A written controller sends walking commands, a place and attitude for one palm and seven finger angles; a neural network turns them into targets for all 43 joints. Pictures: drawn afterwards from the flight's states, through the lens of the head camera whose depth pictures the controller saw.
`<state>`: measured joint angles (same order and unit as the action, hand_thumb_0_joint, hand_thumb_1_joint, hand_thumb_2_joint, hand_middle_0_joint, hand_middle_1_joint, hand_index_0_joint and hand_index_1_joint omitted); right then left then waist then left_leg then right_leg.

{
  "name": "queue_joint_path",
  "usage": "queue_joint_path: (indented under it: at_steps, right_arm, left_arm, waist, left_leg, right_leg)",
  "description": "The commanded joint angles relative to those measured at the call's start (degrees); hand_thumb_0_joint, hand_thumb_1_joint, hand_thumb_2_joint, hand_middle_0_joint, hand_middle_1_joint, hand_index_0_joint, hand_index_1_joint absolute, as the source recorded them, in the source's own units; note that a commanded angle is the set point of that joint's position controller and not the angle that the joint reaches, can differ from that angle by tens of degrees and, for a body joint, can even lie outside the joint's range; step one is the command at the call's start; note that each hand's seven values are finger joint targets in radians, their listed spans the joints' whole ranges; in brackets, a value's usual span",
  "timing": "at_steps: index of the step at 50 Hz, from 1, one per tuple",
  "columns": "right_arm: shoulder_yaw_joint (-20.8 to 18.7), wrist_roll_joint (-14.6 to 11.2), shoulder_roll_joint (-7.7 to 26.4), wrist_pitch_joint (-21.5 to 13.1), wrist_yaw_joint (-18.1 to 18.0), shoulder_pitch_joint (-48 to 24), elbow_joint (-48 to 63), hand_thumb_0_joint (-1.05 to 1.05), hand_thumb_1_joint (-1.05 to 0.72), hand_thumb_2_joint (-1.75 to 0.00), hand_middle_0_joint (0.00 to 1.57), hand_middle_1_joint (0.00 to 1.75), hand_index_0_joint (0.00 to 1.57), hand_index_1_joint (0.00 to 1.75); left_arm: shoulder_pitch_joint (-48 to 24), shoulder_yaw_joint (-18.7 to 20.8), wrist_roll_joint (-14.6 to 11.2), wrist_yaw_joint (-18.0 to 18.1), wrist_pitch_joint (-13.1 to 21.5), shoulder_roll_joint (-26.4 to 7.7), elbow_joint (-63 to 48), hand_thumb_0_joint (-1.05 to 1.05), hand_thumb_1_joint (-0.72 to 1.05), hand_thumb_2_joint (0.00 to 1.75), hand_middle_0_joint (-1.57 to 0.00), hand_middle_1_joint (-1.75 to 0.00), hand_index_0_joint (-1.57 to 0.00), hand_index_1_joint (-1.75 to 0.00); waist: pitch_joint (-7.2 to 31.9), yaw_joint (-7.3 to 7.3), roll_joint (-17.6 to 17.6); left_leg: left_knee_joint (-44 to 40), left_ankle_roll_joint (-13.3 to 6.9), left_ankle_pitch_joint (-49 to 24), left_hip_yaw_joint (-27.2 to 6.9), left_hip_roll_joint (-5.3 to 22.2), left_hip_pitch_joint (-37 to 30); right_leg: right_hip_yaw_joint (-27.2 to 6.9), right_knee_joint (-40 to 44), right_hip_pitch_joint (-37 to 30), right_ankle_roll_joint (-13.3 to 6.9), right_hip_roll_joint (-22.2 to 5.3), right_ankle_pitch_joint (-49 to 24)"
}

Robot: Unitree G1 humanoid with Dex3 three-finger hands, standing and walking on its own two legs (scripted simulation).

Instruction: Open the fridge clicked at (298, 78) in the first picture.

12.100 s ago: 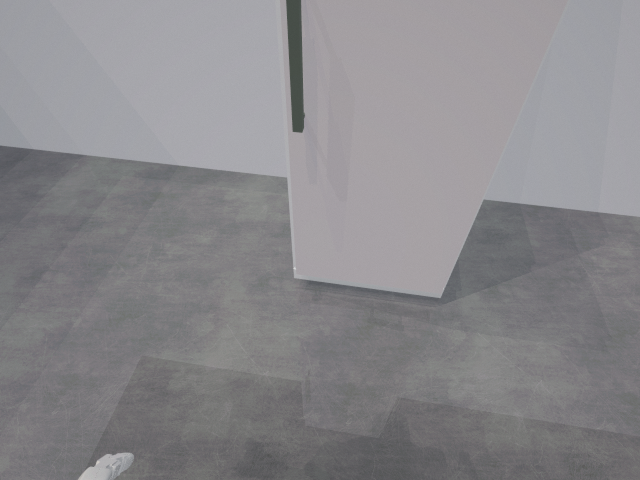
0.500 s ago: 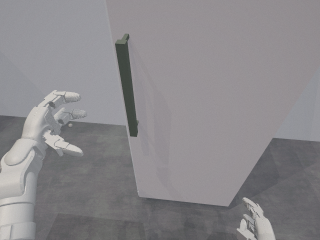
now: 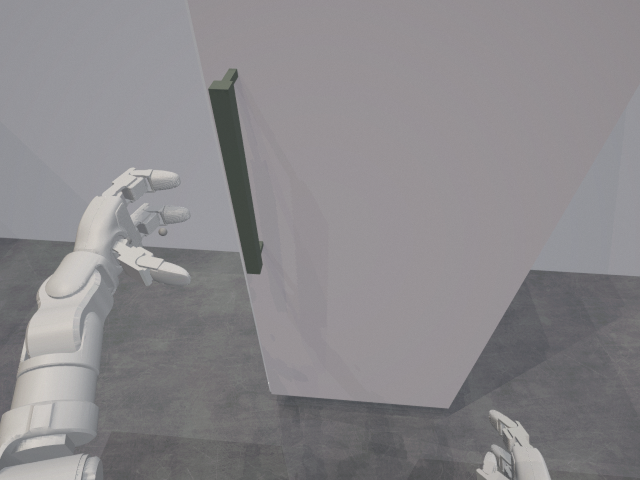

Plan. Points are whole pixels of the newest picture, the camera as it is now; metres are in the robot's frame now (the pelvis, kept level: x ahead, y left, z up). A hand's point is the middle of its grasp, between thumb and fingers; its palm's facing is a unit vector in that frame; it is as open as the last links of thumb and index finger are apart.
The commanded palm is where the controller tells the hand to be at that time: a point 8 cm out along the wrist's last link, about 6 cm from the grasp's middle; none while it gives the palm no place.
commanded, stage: move the hooked fingers beside the handle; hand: left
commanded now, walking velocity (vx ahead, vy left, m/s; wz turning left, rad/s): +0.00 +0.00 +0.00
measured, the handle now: (244, 186) +0.48 +0.15 +0.13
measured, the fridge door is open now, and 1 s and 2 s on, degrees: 0 0 0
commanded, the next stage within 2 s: feel for the door with the fingertips in 1.68 s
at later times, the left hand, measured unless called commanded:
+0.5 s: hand (183, 208) +0.40 +0.21 +0.15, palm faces +0.05 -1.00 -0.01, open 14.0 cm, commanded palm +0.38 +0.26 +0.15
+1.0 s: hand (189, 200) +0.42 +0.21 +0.15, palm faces +0.02 -1.00 +0.00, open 14.0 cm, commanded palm +0.39 +0.26 +0.15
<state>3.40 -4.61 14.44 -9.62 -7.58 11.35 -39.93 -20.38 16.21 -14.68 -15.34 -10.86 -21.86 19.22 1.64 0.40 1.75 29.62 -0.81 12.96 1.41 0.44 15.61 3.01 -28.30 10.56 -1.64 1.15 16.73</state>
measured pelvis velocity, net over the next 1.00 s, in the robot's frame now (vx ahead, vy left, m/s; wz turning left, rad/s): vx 0.01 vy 0.00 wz -0.02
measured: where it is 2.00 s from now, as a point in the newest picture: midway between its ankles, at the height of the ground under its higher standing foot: outside the picture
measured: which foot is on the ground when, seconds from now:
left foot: down 0.00-1.00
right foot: down 0.00-1.00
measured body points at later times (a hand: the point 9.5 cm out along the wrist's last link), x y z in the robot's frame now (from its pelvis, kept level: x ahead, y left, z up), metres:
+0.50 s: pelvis +0.01 -0.01 +0.00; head +0.01 -0.02 +0.45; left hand +0.39 +0.26 +0.15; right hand +0.12 -0.28 -0.10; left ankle +0.03 +0.11 -0.74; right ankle -0.02 -0.10 -0.74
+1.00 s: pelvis +0.01 +0.00 +0.00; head +0.01 +0.00 +0.45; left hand +0.41 +0.26 +0.16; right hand +0.11 -0.26 -0.11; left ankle +0.03 +0.11 -0.74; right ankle -0.02 -0.10 -0.74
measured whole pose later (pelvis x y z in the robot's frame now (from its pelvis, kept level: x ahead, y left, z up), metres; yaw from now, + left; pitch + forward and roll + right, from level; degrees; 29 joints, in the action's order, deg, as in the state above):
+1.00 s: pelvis +0.01 +0.00 +0.00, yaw -1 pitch +2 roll -1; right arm 1.4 -4.7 15.2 -6.3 -5.7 17.5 -40.5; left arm -32.3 16.6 -12.2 -13.9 -4.4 -23.1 37.0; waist 3.7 -2.1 1.8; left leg 32.7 -0.9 15.1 2.1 1.1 20.0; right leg 2.2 -30.5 14.9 -1.6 1.7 18.0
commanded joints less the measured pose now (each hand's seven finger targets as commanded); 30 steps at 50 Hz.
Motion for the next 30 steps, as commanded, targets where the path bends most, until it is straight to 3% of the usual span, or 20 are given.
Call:
queue_joint_path:
  at_steps: [1, 3, 6, 8, 9, 11, 13, 14, 15, 18, 21, 23, 25, 28, 30]
  right_arm:
    - [-3.22, 0.16, 8.21, -2.22, -0.49, -4.75, 8.16, 0.00, -0.90, -0.90, 0.20, 0.30, 0.20, 0.30]
    - [-3.23, 0.13, 7.98, -2.15, -0.44, -4.24, 8.14, 0.00, -0.90, -0.90, 0.20, 0.30, 0.20, 0.30]
    - [-3.72, 0.20, 8.36, -2.24, -0.30, -3.23, 8.01, 0.00, -0.90, -0.90, 0.20, 0.30, 0.20, 0.30]
    - [-3.78, -0.01, 8.16, -2.35, -0.32, -2.82, 7.83, 0.00, -0.90, -0.90, 0.20, 0.30, 0.20, 0.30]
    - [-3.87, -0.02, 8.33, -2.39, -0.33, -2.35, 7.59, 0.00, -0.90, -0.90, 0.20, 0.30, 0.20, 0.30]
    - [-4.30, 0.02, 8.97, -2.23, -0.33, -1.41, 6.89, 0.00, -0.90, -0.90, 0.20, 0.30, 0.20, 0.30]
    - [-4.42, -0.09, 8.97, -1.90, -0.22, -1.08, 7.29, 0.00, -0.90, -0.90, 0.20, 0.30, 0.20, 0.30]
    - [-4.34, -0.24, 8.93, -1.77, -0.16, -1.04, 7.23, 0.00, -0.90, -0.90, 0.20, 0.30, 0.20, 0.30]
    - [-4.45, -0.19, 9.38, -1.70, -0.08, -0.69, 7.12, 0.00, -0.90, -0.90, 0.20, 0.30, 0.20, 0.30]
    - [-4.52, -0.02, 9.10, -1.23, 0.06, 0.01, 6.94, 0.00, -0.90, -0.90, 0.20, 0.30, 0.20, 0.30]
    - [-4.72, 0.26, 8.93, -1.41, 0.31, 0.39, 7.45, 0.00, -0.90, -0.90, 0.20, 0.30, 0.20, 0.30]
    - [-4.90, 0.34, 8.75, -1.43, 0.34, 0.99, 7.43, 0.00, -0.90, -0.90, 0.20, 0.30, 0.20, 0.30]
    - [-4.91, 0.21, 8.83, -1.57, 0.41, 1.31, 7.29, 0.00, -0.90, -0.90, 0.20, 0.30, 0.20, 0.30]
    - [-4.99, -0.04, 8.92, -1.20, 0.54, 1.63, 6.71, 0.00, -0.90, -0.90, 0.20, 0.30, 0.20, 0.30]
    - [-4.91, -0.06, 9.49, -0.70, 0.57, 1.94, 6.34, 0.00, -0.90, -0.90, 0.20, 0.30, 0.20, 0.30]
  left_arm:
    - [-22.47, 7.47, -0.18, 1.28, 4.40, -16.86, -8.79, 0.00, -0.50, 0.30, -0.30, -1.20, -0.30, -1.20]
    - [-25.30, 5.71, -0.05, 1.20, 5.50, -15.25, -8.05, 0.00, -0.50, 0.30, -0.30, -1.20, -0.30, -1.20]
    - [-27.51, 6.48, 0.04, 0.83, 7.81, -17.12, -8.74, 0.00, -0.50, 0.30, -0.30, -1.20, -0.30, -1.20]
    - [-28.76, 4.34, -0.11, 0.28, 8.51, -14.92, -7.91, 0.00, -0.50, 0.30, -0.30, -1.20, -0.30, -1.20]
    - [-28.65, 3.83, -0.20, -0.10, 8.39, -14.36, -6.28, 0.00, -0.50, 0.30, -0.30, -1.20, -0.30, -1.20]
    - [-27.59, 6.61, -0.35, -0.45, 8.15, -17.34, -3.04, 0.00, -0.50, 0.30, -0.30, -1.20, -0.30, -1.20]
    - [-27.15, 6.29, -0.33, -0.85, 7.48, -16.79, -2.31, 0.00, -0.50, 0.30, -0.30, -1.20, -0.30, -1.20]
    - [-26.61, 5.99, -0.33, -0.93, 6.99, -16.32, -0.44, 0.00, -0.50, 0.30, -0.30, -1.20, -0.30, -1.20]
    - [-26.27, 7.54, -0.27, -0.67, 6.93, -18.17, 0.88, 0.00, -0.50, 0.30, -0.30, -1.20, -0.30, -1.20]
    - [-31.88, 6.88, 0.51, -0.01, 7.70, -18.37, 0.69, 0.00, -0.50, 0.30, -0.30, -1.20, -0.30, -1.20]
    - [-34.18, 6.60, 0.93, 0.72, 10.33, -18.72, -2.89, 0.00, -0.50, 0.30, -0.30, -1.20, -0.30, -1.20]
    - [-34.04, 6.00, 0.85, 0.79, 11.84, -17.58, -3.66, 0.00, -0.50, 0.30, -0.30, -1.20, -0.30, -1.20]
    - [-34.23, 3.57, 0.77, 0.63, 12.37, -15.06, -3.31, 0.00, -0.50, 0.30, -0.30, -1.20, -0.30, -1.20]
    - [-32.88, 2.61, 0.80, 0.81, 10.31, -13.22, 1.37, 0.00, -0.50, 0.30, -0.30, -1.20, -0.30, -1.20]
    - [-32.43, 3.91, 1.32, 1.45, 8.62, -14.89, 4.80, 0.00, -0.50, 0.30, -0.30, -1.20, -0.30, -1.20]
  waist:
    - [12.40, 0.30, -0.55]
    - [11.59, -0.47, 0.68]
    - [14.20, -0.78, 1.04]
    - [13.72, -1.34, 1.84]
    - [13.37, -1.47, 0.98]
    - [13.91, -1.14, -1.56]
    - [15.13, -0.90, -1.49]
    - [13.63, -0.93, -2.10]
    - [13.61, -0.67, -2.85]
    - [13.92, -1.82, -1.34]
    - [17.66, -1.40, 2.00]
    - [19.00, -1.59, 1.79]
    - [18.59, -2.08, 1.54]
    - [15.70, -2.33, -0.46]
    - [14.14, -2.08, -1.15]
  left_leg:
    - [-2.80, -0.66, -7.87, -1.65, 0.11, -8.06]
    - [-2.35, -0.62, -7.50, -1.41, 0.05, -7.98]
    - [-1.59, -0.85, -9.22, -1.22, 0.07, -8.54]
    - [-1.11, -0.85, -9.41, -1.11, -0.07, -8.88]
    - [-1.05, -0.87, -8.95, -1.25, -0.12, -8.27]
    - [-0.58, -1.02, -9.21, -1.19, 0.01, -6.87]
    - [-0.42, -0.99, -9.84, -1.02, -0.28, -6.43]
    - [-0.39, -0.95, -9.00, -0.93, -0.27, -5.39]
    - [0.00, -0.96, -8.82, -0.98, -0.20, -4.41]
    - [0.41, -0.97, -8.27, -0.95, -0.25, -4.22]
    - [0.91, -1.06, -10.64, -1.03, -0.30, -6.23]
    - [1.12, -1.09, -12.76, -0.98, -0.17, -8.02]
    - [1.29, -1.19, -13.46, -1.04, -0.10, -8.77]
    - [0.71, -1.19, -11.82, -1.21, 0.02, -7.50]
    - [0.49, -1.21, -10.52, -1.19, 0.00, -6.09]
  right_leg:
    - [-2.78, 4.73, 2.51, 0.76, -0.72, -11.74]
    - [-3.08, 4.69, 3.42, 0.82, -0.58, -11.79]
    - [-3.73, 4.06, 2.18, 0.94, -0.67, -14.69]
    - [-3.67, 3.82, 2.99, 0.94, -0.46, -15.45]
    - [-3.57, 3.79, 3.48, 1.01, -0.43, -15.11]
    - [-4.09, 3.41, 2.65, 1.39, -0.83, -16.89]
    - [-4.09, 2.83, 1.98, 1.53, -0.99, -18.55]
    - [-4.21, 2.97, 2.56, 1.68, -1.10, -18.04]
    - [-4.68, 2.67, 2.18, 1.86, -1.37, -18.19]
    - [-5.15, 2.67, 3.43, 2.07, -1.48, -17.99]
    - [-5.04, 1.65, 2.17, 1.57, -1.07, -20.08]
    - [-4.19, 1.09, 2.03, 1.36, -0.40, -21.78]
    - [-3.52, 1.01, 2.95, 1.12, 0.04, -21.09]
    - [-2.99, 1.60, 4.99, 1.23, 0.09, -19.24]
    - [-3.02, 1.91, 5.48, 1.20, -0.08, -17.54]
